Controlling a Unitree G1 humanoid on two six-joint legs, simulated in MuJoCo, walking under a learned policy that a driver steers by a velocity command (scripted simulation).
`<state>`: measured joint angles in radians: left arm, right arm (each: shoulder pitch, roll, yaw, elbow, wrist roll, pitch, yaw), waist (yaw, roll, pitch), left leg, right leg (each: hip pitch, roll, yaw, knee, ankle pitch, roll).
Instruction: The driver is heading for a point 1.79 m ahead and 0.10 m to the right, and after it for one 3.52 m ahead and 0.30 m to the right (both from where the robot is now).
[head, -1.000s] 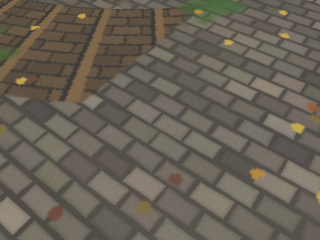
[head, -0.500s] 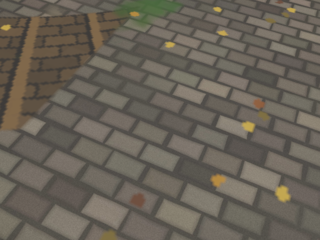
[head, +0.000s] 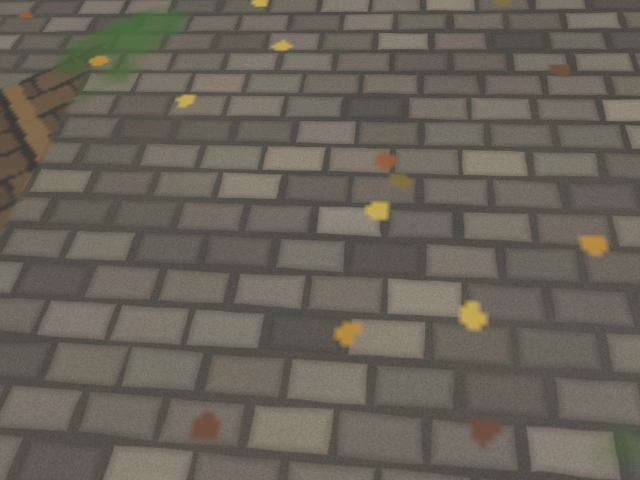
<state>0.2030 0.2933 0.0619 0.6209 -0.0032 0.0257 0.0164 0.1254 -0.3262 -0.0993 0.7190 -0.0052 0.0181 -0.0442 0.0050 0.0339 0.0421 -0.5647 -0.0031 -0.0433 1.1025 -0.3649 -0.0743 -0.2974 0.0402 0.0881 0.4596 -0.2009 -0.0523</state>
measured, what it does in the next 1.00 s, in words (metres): steps on the spot: left foot, then right foot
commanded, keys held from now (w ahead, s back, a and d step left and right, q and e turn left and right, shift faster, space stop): e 0.26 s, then no key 0.30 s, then q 0.44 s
